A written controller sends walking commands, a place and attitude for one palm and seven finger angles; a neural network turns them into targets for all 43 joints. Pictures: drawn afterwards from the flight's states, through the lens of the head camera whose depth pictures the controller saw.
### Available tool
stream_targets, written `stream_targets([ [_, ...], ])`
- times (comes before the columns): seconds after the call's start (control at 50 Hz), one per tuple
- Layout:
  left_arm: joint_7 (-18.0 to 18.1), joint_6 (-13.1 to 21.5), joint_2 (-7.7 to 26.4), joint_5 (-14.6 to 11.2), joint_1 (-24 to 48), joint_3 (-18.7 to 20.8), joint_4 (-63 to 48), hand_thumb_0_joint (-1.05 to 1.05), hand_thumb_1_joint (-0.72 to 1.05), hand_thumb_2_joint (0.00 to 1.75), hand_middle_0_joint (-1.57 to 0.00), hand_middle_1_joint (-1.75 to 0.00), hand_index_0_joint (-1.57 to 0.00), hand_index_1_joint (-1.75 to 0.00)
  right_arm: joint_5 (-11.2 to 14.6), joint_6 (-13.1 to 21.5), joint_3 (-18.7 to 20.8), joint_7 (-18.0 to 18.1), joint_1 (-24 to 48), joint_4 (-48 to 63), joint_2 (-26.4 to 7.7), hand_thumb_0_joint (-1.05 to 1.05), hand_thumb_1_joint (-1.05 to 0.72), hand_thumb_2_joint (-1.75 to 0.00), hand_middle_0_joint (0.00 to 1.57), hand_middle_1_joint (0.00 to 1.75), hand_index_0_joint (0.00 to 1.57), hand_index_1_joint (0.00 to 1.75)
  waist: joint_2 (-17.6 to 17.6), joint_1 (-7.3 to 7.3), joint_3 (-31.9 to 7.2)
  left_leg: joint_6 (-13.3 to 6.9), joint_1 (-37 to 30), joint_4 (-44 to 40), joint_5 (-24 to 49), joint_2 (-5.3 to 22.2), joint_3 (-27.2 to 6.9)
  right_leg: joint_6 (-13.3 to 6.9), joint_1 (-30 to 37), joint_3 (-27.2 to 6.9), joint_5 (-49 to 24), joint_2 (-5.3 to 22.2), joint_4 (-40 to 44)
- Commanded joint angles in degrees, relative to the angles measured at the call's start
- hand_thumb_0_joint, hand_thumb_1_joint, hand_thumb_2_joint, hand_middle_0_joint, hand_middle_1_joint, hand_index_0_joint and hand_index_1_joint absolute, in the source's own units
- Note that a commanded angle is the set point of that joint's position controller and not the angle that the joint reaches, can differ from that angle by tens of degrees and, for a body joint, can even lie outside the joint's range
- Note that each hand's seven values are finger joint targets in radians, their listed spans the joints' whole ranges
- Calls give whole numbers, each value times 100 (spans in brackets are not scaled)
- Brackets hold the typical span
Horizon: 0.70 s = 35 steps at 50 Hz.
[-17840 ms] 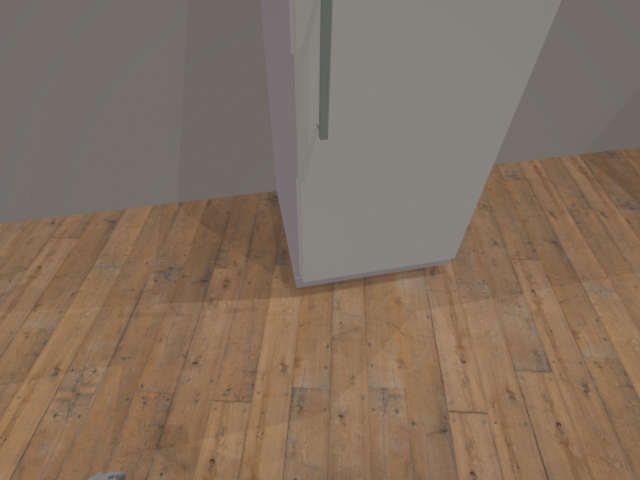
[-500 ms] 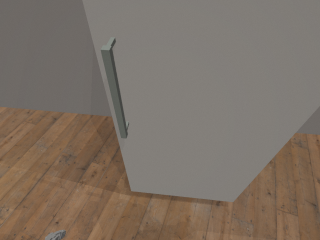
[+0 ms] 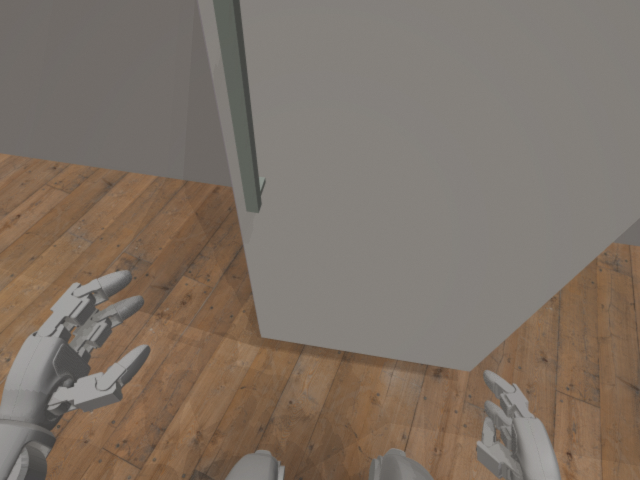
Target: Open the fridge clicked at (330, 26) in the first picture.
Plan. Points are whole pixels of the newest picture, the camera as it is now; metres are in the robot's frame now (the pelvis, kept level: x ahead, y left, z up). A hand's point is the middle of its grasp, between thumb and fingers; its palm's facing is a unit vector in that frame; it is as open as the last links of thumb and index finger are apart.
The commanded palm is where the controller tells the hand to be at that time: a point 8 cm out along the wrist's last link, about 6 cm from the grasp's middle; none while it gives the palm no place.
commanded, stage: raise the hand to about handle height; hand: left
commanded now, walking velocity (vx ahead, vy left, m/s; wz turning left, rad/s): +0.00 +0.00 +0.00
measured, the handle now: (247, 109) +0.49 +0.15 +0.18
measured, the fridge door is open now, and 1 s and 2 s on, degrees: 0 0 0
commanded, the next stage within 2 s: move the hooked fingers beside the handle in 1.54 s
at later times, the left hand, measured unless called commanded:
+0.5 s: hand (78, 285) +0.26 +0.27 +0.13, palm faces +0.02 -1.00 -0.08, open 12.4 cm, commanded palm +0.23 +0.32 +0.15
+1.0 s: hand (45, 194) +0.31 +0.29 +0.21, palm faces +0.04 -1.00 -0.08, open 13.9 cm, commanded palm +0.27 +0.33 +0.22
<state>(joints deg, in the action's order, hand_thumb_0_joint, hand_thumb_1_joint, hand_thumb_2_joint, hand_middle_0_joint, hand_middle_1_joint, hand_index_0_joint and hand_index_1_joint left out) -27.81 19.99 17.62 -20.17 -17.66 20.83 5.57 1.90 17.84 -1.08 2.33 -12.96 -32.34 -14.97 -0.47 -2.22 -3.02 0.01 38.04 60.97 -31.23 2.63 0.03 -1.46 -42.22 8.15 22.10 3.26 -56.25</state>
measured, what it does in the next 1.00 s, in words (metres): rises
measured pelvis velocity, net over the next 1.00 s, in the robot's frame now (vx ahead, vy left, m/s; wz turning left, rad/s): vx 0.04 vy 0.01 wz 0.00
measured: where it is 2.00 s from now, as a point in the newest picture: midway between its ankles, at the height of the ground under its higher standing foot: outside the picture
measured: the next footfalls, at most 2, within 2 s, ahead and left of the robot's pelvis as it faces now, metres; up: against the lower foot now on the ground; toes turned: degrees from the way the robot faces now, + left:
none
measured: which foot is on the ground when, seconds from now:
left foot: down 0.00-1.00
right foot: down 0.00-1.00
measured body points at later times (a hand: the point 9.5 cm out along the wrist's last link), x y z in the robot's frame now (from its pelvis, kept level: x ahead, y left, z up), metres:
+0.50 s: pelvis +0.02 +0.02 +0.04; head +0.04 +0.02 +0.49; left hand +0.26 +0.33 +0.14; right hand +0.19 -0.22 -0.02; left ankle +0.00 +0.12 -0.67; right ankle +0.06 -0.11 -0.67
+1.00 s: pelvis +0.04 +0.01 +0.06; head +0.03 +0.00 +0.51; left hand +0.30 +0.34 +0.21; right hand +0.21 -0.21 -0.01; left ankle +0.00 +0.12 -0.67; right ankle +0.06 -0.11 -0.67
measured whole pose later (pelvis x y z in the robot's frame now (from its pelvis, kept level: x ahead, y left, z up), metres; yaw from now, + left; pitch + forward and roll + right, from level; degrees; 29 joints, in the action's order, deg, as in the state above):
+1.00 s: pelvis +0.04 +0.01 +0.06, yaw +0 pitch +0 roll -1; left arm -27.8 -1.8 25.7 -19.1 3.7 26.0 10.2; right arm 3.3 17.0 -5.0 5.2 -14.8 -36.1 -15.1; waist 2.6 -3.0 -1.0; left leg -0.9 11.3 32.5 -20.9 0.9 1.7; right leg 0.2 -16.2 7.3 13.1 2.8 -29.8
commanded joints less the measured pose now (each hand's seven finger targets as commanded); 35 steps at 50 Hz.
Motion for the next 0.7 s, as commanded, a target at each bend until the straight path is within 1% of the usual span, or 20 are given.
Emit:
stream_targets([
  [0.0,80,40,1438,-158,743,635,-1098,0,22,61,-25,-74,-25,-74,70,358,253,180,202,733,-800,0,-90,-90,20,30,20,30,552,171,-968,-53,0,-1503,1100,-257,-178,46,1372,-653,72,-247,1263],
  [0.04,49,-99,1585,-257,814,798,-885,0,18,59,-25,-76,-25,-76,64,378,214,218,228,727,-837,0,-90,-90,20,30,20,30,443,111,-958,-49,-19,-1602,1152,-254,-193,31,1597,-682,96,-241,1389],
  [0.1,11,-189,1451,-348,709,724,-1020,0,11,56,-26,-81,-26,-81,83,463,190,198,218,771,-808,0,-90,-90,20,30,20,30,456,38,-1204,-48,-317,-1799,1403,-254,-197,51,1846,-588,-289,-232,1438],
  [0.14,26,-276,1407,-374,720,679,-963,0,6,54,-26,-84,-26,-84,65,519,175,189,202,756,-824,0,-90,-90,20,30,20,30,384,16,-1146,-53,-399,-1873,1558,-245,-187,40,1970,-583,-490,-248,1508],
  [0.2,47,-375,1439,-321,826,670,-900,0,-1,51,-27,-88,-27,-88,74,560,172,192,135,704,-850,0,-90,-90,20,30,20,30,237,46,-985,-44,-496,-2043,1617,-218,-201,65,2000,-500,-654,-249,1582],
  [0.22,74,-402,1474,-287,915,669,-951,0,-3,50,-27,-90,-27,-90,84,574,177,196,141,694,-857,0,-90,-90,20,30,20,30,282,43,-906,-42,-529,-2100,1598,-212,-206,66,1994,-487,-629,-245,1619],
  [0.24,85,-430,1537,-267,1025,701,-1006,0,-6,49,-27,-92,-27,-92,60,585,171,206,147,676,-869,0,-90,-90,20,30,20,30,450,11,-863,-43,-639,-2143,1739,-212,-191,30,2058,-475,-776,-256,1631],
  [0.26,107,-433,1597,-247,1162,718,-1180,0,-8,48,-27,-93,-27,-93,68,593,158,206,126,675,-859,0,-90,-90,20,30,20,30,630,13,-1015,-31,-797,-2207,1823,-219,-196,29,2143,-455,-892,-249,1643],
  [0.3,179,-478,1576,-198,1147,701,-1247,0,-13,46,-27,-96,-27,-96,73,623,161,225,107,676,-836,0,-90,-90,20,30,20,30,467,15,-1021,-17,-947,-2312,1938,-201,-223,42,2205,-388,-1014,-259,1683],
  [0.36,249,-563,1650,-170,1402,758,-1303,0,-20,43,-28,-100,-28,-100,67,622,132,257,107,615,-832,0,-90,-90,20,30,20,30,618,3,-931,6,-1140,-2451,2113,-189,-219,30,2351,-363,-1218,-266,1784],
  [0.42,288,-711,1711,-133,1589,795,-1285,0,-27,40,-28,-105,-28,-105,71,620,117,295,132,584,-822,0,-90,-90,20,30,20,30,618,0,-907,27,-1324,-2598,2220,-177,-250,40,2466,-335,-1342,-258,1892],
  [0.44,283,-774,1786,-108,1638,834,-1228,0,-29,39,-29,-107,-29,-107,59,603,103,303,126,565,-845,0,-90,-90,20,30,20,30,617,-27,-851,16,-1370,-2623,2348,-171,-233,21,2564,-347,-1446,-272,1944],
  [0.48,227,-882,1729,-135,1786,790,-1212,0,-34,37,-29,-110,-29,-110,82,581,95,320,151,563,-815,0,-90,-90,20,30,20,30,613,4,-881,22,-1532,-2713,2456,-169,-223,38,2665,-343,-1605,-265,2033],
  [0.5,206,-930,1769,-140,1890,819,-1233,0,-36,36,-29,-111,-29,-111,82,573,81,324,171,555,-811,0,-90,-90,20,30,20,30,695,-7,-884,34,-1587,-2760,2493,-172,-232,38,2705,-337,-1647,-264,2072],
  [0.54,169,-1050,1824,-124,1948,843,-1186,0,-41,34,-29,-114,-29,-114,77,552,67,333,175,530,-821,0,-90,-90,20,30,20,30,626,-37,-847,30,-1717,-2812,2762,-152,-227,24,2834,-340,-1854,-284,2144],
  [0.56,133,-1102,1745,-130,2086,760,-1174,0,-43,33,-29,-115,-29,-115,87,537,46,332,181,529,-803,0,-90,-90,20,30,20,30,633,-5,-821,46,-1797,-2875,2836,-153,-237,30,2856,-316,-1933,-283,2178],
  [0.58,106,-1160,1760,-132,2195,737,-1201,0,-45,32,-30,-117,-30,-117,98,527,46,334,199,532,-793,0,-90,-90,20,30,20,30,739,-8,-788,51,-1863,-2909,2811,-154,-240,35,2829,-329,-1910,-283,2231],
  [0.62,99,-1274,1831,-121,2364,785,-1093,0,-50,30,-30,-120,-30,-120,105,500,24,347,221,521,-791,0,-90,-90,20,30,20,30,684,-6,-692,52,-1886,-3018,2698,-157,-260,37,2871,-314,-1826,-278,2323],
  [0.64,101,-1317,1930,-103,2407,864,-1073,0,-50,30,-30,-120,-30,-120,95,476,14,350,218,512,-796,0,-90,-90,20,30,20,30,636,-48,-712,47,-1960,-3041,2853,-154,-250,23,2975,-320,-1929,-291,2359],
  [0.68,76,-1407,1964,-104,2633,872,-1075,0,-50,30,-30,-120,-30,-120,108,440,-3,359,235,519,-771,0,-90,-90,20,30,20,30,612,-25,-781,46,-2082,-3130,2854,-160,-245,31,3048,-314,-1969,-282,2438],
])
